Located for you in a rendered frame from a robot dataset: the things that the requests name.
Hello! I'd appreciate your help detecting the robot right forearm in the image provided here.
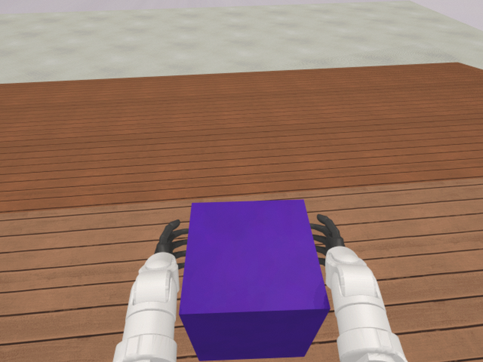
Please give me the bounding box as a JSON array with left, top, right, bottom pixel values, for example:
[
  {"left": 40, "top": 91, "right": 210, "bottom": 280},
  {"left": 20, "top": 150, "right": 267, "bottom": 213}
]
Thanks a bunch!
[{"left": 325, "top": 246, "right": 408, "bottom": 362}]

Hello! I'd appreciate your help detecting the robot left forearm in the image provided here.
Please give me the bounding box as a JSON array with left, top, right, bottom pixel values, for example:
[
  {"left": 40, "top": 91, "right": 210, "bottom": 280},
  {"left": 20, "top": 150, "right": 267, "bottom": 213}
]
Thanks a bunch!
[{"left": 113, "top": 252, "right": 180, "bottom": 362}]

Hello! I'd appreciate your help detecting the carton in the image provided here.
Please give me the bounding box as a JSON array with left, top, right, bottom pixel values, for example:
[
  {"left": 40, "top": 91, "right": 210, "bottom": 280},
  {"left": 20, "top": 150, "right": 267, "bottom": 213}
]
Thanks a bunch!
[{"left": 179, "top": 199, "right": 331, "bottom": 361}]

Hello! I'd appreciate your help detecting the robot left hand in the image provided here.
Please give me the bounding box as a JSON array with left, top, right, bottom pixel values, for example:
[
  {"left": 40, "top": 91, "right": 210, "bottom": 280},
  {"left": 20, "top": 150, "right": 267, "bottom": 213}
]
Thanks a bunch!
[{"left": 154, "top": 219, "right": 189, "bottom": 270}]

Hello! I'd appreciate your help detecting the robot right hand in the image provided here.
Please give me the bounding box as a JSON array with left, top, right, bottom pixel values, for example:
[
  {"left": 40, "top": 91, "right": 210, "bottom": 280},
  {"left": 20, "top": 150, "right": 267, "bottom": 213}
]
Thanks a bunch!
[{"left": 310, "top": 214, "right": 345, "bottom": 266}]

